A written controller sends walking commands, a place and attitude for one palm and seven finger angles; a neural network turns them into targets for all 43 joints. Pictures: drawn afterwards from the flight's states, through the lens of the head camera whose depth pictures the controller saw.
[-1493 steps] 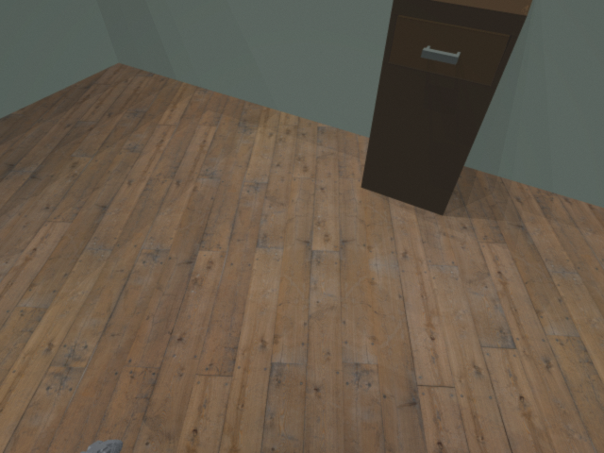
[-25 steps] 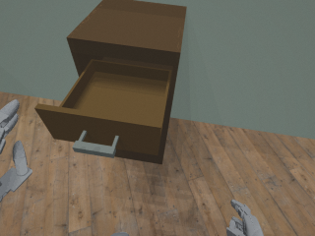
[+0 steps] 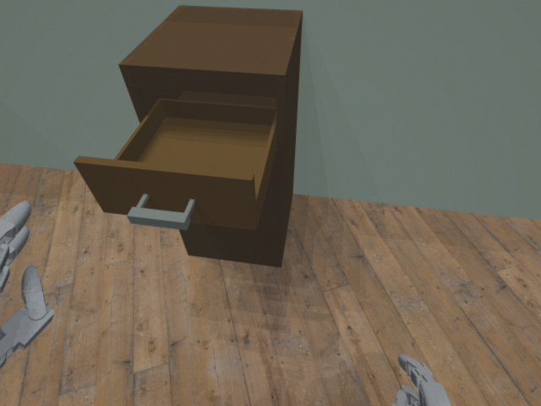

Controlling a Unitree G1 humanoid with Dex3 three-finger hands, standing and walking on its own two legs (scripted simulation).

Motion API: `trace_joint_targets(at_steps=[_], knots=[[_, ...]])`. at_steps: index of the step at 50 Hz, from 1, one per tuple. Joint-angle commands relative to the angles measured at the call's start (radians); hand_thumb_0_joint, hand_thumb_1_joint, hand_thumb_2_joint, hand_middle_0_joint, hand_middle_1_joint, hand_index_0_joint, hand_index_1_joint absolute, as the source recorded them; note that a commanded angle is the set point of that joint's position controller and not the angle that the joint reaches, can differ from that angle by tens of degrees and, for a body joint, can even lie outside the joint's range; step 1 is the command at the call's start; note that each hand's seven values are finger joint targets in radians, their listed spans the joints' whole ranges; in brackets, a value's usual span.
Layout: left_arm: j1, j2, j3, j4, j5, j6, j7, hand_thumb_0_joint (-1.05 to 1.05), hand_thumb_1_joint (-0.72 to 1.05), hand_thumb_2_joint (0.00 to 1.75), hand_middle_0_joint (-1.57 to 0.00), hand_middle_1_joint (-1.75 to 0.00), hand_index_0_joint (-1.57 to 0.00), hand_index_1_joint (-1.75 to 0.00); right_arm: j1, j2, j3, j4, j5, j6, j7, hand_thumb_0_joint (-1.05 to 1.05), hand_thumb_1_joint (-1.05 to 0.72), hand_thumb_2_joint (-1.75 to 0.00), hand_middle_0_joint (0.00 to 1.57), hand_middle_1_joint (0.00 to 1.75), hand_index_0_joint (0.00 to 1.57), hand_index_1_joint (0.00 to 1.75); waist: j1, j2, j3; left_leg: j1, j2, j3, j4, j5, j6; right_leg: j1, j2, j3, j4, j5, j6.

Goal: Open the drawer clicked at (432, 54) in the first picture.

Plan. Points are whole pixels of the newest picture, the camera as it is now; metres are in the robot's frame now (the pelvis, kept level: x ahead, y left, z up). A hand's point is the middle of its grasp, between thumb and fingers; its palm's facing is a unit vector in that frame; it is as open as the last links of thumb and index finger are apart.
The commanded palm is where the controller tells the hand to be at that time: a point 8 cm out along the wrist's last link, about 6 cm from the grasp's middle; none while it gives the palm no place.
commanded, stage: stop stepping back and stand still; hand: left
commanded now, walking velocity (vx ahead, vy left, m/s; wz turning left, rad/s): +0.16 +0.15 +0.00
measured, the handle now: (163, 209) +0.50 +0.25 -0.04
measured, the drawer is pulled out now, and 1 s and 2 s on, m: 0.30 0.30 0.30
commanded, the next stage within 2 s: let the arm hang, fingers relaxed in 0.90 s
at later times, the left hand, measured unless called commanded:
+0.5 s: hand (14, 395) +0.11 +0.23 +0.16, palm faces +0.46 -0.78 -0.43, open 7.4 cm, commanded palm +0.05 +0.27 +0.17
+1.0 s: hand (35, 398) +0.11 +0.21 +0.15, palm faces +0.37 -0.80 -0.46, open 7.4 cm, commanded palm none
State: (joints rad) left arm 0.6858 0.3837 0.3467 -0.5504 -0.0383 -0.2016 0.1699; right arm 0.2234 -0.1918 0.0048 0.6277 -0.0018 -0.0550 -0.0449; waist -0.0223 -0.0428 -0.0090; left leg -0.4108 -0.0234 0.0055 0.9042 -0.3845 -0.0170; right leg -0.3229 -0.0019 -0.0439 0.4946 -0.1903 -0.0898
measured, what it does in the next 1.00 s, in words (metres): steps on the spot: left foot, then right foot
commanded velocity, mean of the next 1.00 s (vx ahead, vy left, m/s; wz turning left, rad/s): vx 0.06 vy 0.01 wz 0.00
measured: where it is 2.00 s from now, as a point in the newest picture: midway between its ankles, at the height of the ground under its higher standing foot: outside the picture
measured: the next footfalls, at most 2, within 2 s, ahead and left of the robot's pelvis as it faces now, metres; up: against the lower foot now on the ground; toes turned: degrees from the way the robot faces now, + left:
left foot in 0.16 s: -0.03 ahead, +0.10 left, +0.00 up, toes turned +4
right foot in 0.74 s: +0.01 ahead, -0.08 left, +0.00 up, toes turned +4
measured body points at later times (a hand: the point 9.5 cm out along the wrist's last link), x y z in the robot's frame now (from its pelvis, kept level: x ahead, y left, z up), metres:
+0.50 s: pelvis -0.06 -0.01 -0.01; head -0.07 -0.03 +0.44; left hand +0.08 +0.27 +0.18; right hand +0.11 -0.23 -0.11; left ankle -0.07 +0.12 -0.71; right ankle +0.05 -0.05 -0.74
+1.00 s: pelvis -0.06 -0.03 +0.00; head -0.04 -0.02 +0.45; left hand +0.09 +0.25 +0.18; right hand +0.11 -0.26 -0.09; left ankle -0.07 +0.10 -0.74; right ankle -0.03 -0.09 -0.74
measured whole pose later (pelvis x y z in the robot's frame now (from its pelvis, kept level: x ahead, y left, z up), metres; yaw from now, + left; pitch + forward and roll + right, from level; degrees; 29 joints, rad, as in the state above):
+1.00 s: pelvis -0.06 -0.03 +0.00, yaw +4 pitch +0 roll +0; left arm 0.67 0.39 0.31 -0.59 -0.02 -0.21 0.17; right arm 0.22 -0.22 -0.01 0.62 0.00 -0.07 -0.04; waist -0.01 -0.01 0.05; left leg -0.22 0.01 -0.01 0.47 -0.23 0.00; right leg -0.24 0.09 -0.04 0.43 -0.18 -0.08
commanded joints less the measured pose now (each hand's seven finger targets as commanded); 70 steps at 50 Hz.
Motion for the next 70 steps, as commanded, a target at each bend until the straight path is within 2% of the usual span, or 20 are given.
trace_joint_targets(at_steps=[1,5,9,11,15,19,26,29,32,35,39,44,48,49,50,53,56,61,66,70], knots=[[-0.051,0.15,0.097,-0.145,0.016,-0.066,0.027,0.0,0.9,0.9,-0.2,-0.3,-0.2,-0.3,-0.106,-0.124,-0.053,-0.17,0.004,-0.07,-0.015,0.0,-0.9,-0.9,0.2,0.3,0.2,0.3,0.005,-0.137,-0.024,0.061,0.012,0.033,-0.208,-0.055,0.038,0.046,-0.279,0.321,-0.33,-0.367,0.009],[-0.025,0.167,0.106,-0.217,0.022,-0.085,0.028,0.0,0.9,0.9,-0.2,-0.3,-0.2,-0.3,-0.058,-0.127,-0.057,-0.175,0.006,-0.083,0.0,0.0,-0.9,-0.9,0.2,0.3,0.2,0.3,-0.001,-0.056,-0.072,0.202,0.025,0.06,-0.567,0.032,0.078,0.134,-0.214,0.234,-0.247,-0.267,0.035],[-0.012,0.182,0.128,-0.283,0.01,-0.109,0.011,0.0,0.9,0.9,-0.2,-0.3,-0.2,-0.3,-0.057,-0.179,-0.09,-0.21,0.015,-0.1,0.013,0.0,-0.9,-0.9,0.2,0.3,0.2,0.3,0.018,0.172,-0.08,0.167,0.184,-0.081,-0.608,0.047,0.128,0.147,-0.03,0.102,0.019,-0.158,0.125],[-0.016,0.176,0.147,-0.256,0.022,-0.083,0.023,0.0,0.9,0.9,-0.2,-0.3,-0.2,-0.3,-0.067,-0.137,-0.063,-0.197,0.021,-0.102,0.001,0.0,-0.9,-0.9,0.2,0.3,0.2,0.3,0.007,0.283,0.011,-0.052,0.204,-0.118,-0.709,-0.29,0.137,0.166,0.01,0.024,0.142,-0.212,0.096],[-0.075,0.155,0.127,-0.153,0.014,-0.066,0.016,0.0,0.9,0.9,-0.2,-0.3,-0.2,-0.3,-0.075,-0.143,-0.064,-0.164,0.022,-0.107,-0.015,0.0,-0.9,-0.9,0.2,0.3,0.2,0.3,0.009,0.123,0.075,-0.127,0.166,-0.063,-0.557,-0.215,0.125,0.195,0.004,0.065,0.07,-0.193,0.1],[-0.148,0.146,0.099,-0.128,0.024,-0.07,0.004,0.0,0.9,0.9,-0.2,-0.3,-0.2,-0.3,-0.068,-0.13,-0.074,-0.149,0.004,-0.083,-0.006,0.0,-0.9,-0.9,0.2,0.3,0.2,0.3,-0.005,-0.18,0.064,-0.036,-0.015,0.011,0.012,-0.099,0.063,-0.035,-0.278,0.627,-0.41,-0.661,0.02],[-0.098,0.156,0.095,-0.245,0.035,-0.075,0.026,0.0,0.9,0.9,-0.2,-0.3,-0.2,-0.3,-0.055,-0.107,-0.036,-0.164,-0.018,-0.06,-0.011,0.0,-0.9,-0.9,0.2,0.3,0.2,0.3,-0.006,-0.021,-0.046,0.253,-0.003,0.065,-0.472,-0.043,0.08,-0.081,-0.158,0.273,-0.277,-0.485,0.023],[-0.11,0.162,0.114,-0.294,0.029,-0.082,0.026,0.0,0.9,0.9,-0.2,-0.3,-0.2,-0.3,-0.067,-0.14,-0.051,-0.172,-0.021,-0.072,0.002,0.0,-0.9,-0.9,0.2,0.3,0.2,0.3,0.002,0.228,-0.056,0.118,0.255,-0.226,-0.675,-0.129,0.173,0.026,0.058,0.064,0.24,-0.188,0.127],[-0.069,0.147,0.12,-0.213,0.02,-0.046,0.011,0.0,0.9,0.9,-0.2,-0.3,-0.2,-0.3,-0.073,-0.093,-0.046,-0.187,0.011,-0.097,0.009,0.0,-0.9,-0.9,0.2,0.3,0.2,0.3,0.007,0.22,0.045,-0.049,0.285,-0.186,-0.71,-0.182,0.185,-0.021,0.044,0.057,0.446,-0.212,0.116],[-0.056,0.136,0.108,-0.143,0.012,-0.042,0.01,0.0,0.9,0.9,-0.2,-0.3,-0.2,-0.3,-0.087,-0.116,-0.035,-0.156,0.017,-0.095,-0.001,0.0,-0.9,-0.9,0.2,0.3,0.2,0.3,0.016,0.118,0.067,-0.052,0.216,-0.091,-0.535,0.019,0.121,0.148,-0.002,0.031,0.011,-0.119,0.109],[-0.101,0.143,0.104,-0.208,0.003,-0.058,0.006,0.0,0.9,0.9,-0.2,-0.3,-0.2,-0.3,-0.077,-0.121,-0.061,-0.153,0.028,-0.081,0.015,0.0,-0.9,-0.9,0.2,0.3,0.2,0.3,-0.004,-0.084,-0.029,0.047,0.03,0.004,-0.214,0.019,0.033,0.119,-0.229,0.466,-0.301,-0.099,0.037],[-0.039,0.164,0.122,-0.26,0.011,-0.07,0.026,0.0,0.9,0.9,-0.2,-0.3,-0.2,-0.3,-0.08,-0.098,-0.036,-0.16,0.007,-0.053,0.007,0.0,-0.9,-0.9,0.2,0.3,0.2,0.3,-0.003,0.006,-0.077,0.138,0.035,-0.021,-0.388,0.067,0.045,0.163,-0.2,0.322,-0.248,-0.031,0.001],[-0.044,0.162,0.107,-0.248,0.004,-0.072,0.027,0.0,0.9,0.9,-0.2,-0.3,-0.2,-0.3,-0.103,-0.138,-0.046,-0.173,0.013,-0.065,-0.006,0.0,-0.9,-0.9,0.2,0.3,0.2,0.3,0.015,0.091,-0.038,0.209,0.125,-0.094,-0.54,0.202,0.074,0.141,-0.065,0.202,-0.184,-0.006,0.09],[-0.031,0.163,0.113,-0.222,0.002,-0.067,0.024,0.0,0.9,0.9,-0.2,-0.3,-0.2,-0.3,-0.106,-0.134,-0.051,-0.173,0.021,-0.065,-0.007,0.0,-0.9,-0.9,0.2,0.3,0.2,0.3,0.013,0.085,-0.044,0.2,0.119,-0.071,-0.525,0.171,0.07,0.149,-0.066,0.212,-0.195,-0.012,0.099],[-0.186,0.007,-0.254,0.621,0.102,0.095,-0.127,0.0,0.9,0.9,-0.2,-0.3,-0.2,-0.3,-0.097,-0.276,-0.095,0.087,0.003,-0.108,0.082,0.0,-0.9,-0.9,0.2,0.3,0.2,0.3,-0.045,0.118,0.009,0.099,0.135,-0.113,-0.352,0.347,0.059,0.028,-0.112,0.09,-0.004,0.204,0.051],[-0.236,-0.067,-0.25,0.727,0.07,0.177,-0.159,0.0,0.9,0.9,-0.2,-0.3,-0.2,-0.3,0.025,-0.171,-0.064,0.058,-0.002,-0.02,0.051,0.0,-0.9,-0.9,0.2,0.3,0.2,0.3,-0.006,-0.035,-0.104,0.135,0.162,-0.137,-0.373,0.437,0.09,0.08,-0.06,0.099,0.045,0.203,0.041],[-0.335,-0.031,-0.259,0.91,0.072,0.191,-0.16,0.0,0.9,0.9,-0.2,-0.3,-0.2,-0.3,0.008,-0.167,-0.058,0.067,-0.01,0.015,0.037,0.0,-0.9,-0.9,0.2,0.3,0.2,0.3,0.006,-0.175,-0.093,0.127,0.074,-0.074,-0.337,0.285,0.062,0.149,-0.13,0.194,-0.023,0.322,0.006],[-0.437,-0.029,-0.287,1.239,0.057,0.214,-0.15,0.0,0.9,0.9,-0.2,-0.3,-0.2,-0.3,-0.014,-0.125,-0.025,0.181,-0.018,0.054,0.028,0.0,-0.9,-0.9,0.2,0.3,0.2,0.3,0.02,0.1,0.061,0.122,0.105,-0.115,-0.516,0.196,0.064,0.112,-0.057,0.192,-0.107,0.026,0.03],[-0.37,-0.078,-0.285,1.44,0.056,0.203,-0.149,0.0,0.9,0.9,-0.2,-0.3,-0.2,-0.3,0.04,-0.091,-0.026,0.285,-0.019,0.054,0.016,0.0,-0.9,-0.9,0.2,0.3,0.2,0.3,0.034,0.219,0.044,0.129,0.103,-0.102,-0.589,0.032,0.065,0.168,-0.043,0.19,-0.169,-0.057,0.022],[-0.355,-0.09,-0.302,1.531,0.05,0.194,-0.148,0.0,0.9,0.9,-0.2,-0.3,-0.2,-0.3,0.114,-0.062,-0.027,0.353,-0.011,0.056,0.01,0.0,-0.9,-0.9,0.2,0.3,0.2,0.3,0.025,0.138,0.022,0.177,0.105,-0.094,-0.576,0.086,0.067,0.174,-0.049,0.187,-0.187,-0.022,0.018]])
